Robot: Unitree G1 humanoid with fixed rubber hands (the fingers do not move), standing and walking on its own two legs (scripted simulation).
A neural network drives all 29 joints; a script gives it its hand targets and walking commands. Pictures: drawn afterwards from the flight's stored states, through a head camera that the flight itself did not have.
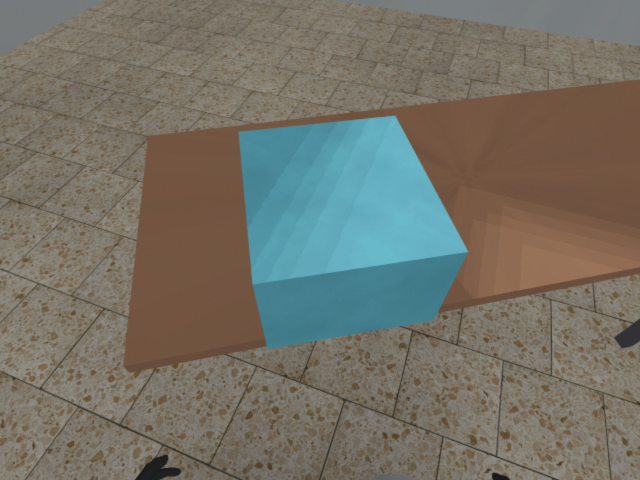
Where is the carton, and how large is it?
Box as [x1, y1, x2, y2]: [239, 116, 467, 348]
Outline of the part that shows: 395,116 239,132 252,283 267,348 433,320 467,253 467,250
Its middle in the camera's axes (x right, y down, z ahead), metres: +0.03 -0.02 +0.66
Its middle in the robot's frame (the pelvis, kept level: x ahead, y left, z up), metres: +0.50 -0.01 -0.02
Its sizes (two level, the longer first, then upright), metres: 0.313 0.280 0.191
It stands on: a table, 0.64 m high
